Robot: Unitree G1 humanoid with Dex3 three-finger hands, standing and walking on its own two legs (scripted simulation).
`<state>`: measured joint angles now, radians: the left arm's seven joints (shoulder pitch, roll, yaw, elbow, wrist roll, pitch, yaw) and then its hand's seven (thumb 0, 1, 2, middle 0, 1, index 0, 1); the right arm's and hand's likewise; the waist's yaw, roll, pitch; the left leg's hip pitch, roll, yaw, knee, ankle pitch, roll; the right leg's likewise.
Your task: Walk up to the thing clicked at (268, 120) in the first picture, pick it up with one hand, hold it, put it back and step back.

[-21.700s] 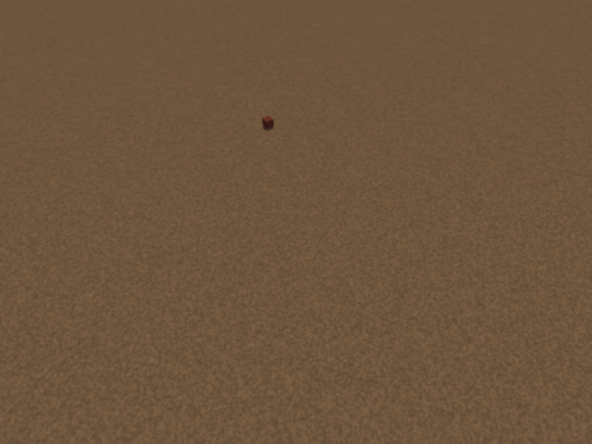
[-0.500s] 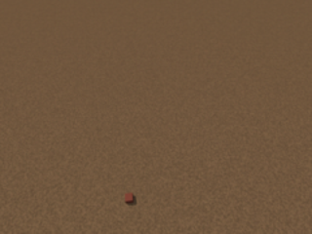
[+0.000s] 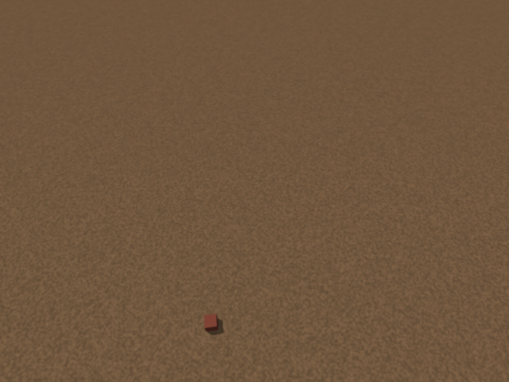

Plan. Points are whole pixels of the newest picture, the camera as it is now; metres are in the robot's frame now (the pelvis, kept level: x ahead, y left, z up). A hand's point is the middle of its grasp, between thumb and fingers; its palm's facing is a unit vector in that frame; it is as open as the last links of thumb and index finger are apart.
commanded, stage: stand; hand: left
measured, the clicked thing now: (211, 322) +0.43 +0.20 -0.76
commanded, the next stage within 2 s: walk up in 0.06 s
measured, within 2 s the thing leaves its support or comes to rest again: neither
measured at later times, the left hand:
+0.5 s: hand out of the picture -0.01 +0.24 -0.16, palm faces +0.02 -0.90 -0.43, open 7.4 cm
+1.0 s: hand out of the picture -0.14 +0.26 -0.17, palm faces +0.00 -0.91 -0.42, open 7.4 cm
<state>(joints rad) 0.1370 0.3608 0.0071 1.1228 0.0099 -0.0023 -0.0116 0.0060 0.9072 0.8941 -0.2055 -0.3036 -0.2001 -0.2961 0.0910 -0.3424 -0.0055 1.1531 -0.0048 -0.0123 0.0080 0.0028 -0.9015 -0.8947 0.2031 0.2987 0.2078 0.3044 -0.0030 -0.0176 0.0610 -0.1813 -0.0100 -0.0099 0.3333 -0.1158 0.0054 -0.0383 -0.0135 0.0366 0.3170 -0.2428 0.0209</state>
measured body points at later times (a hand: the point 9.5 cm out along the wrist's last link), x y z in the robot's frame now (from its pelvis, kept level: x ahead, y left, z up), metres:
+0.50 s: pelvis -0.08 -0.03 -0.02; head +0.00 -0.05 +0.42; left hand -0.01 +0.29 -0.13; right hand +0.05 -0.35 -0.16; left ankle -0.12 +0.11 -0.67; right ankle -0.06 -0.14 -0.75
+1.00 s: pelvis -0.22 -0.02 -0.03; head -0.16 -0.02 +0.42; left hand -0.14 +0.31 -0.14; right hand -0.08 -0.33 -0.14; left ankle -0.16 +0.11 -0.75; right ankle -0.25 -0.15 -0.74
